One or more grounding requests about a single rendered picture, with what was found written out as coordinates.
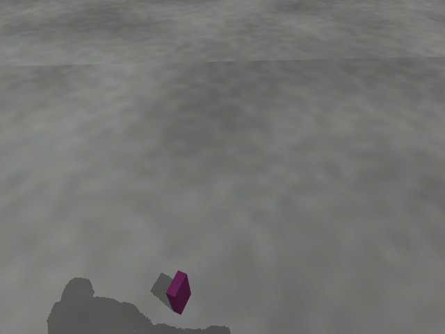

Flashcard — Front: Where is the carton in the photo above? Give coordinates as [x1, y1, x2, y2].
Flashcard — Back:
[166, 271, 191, 315]

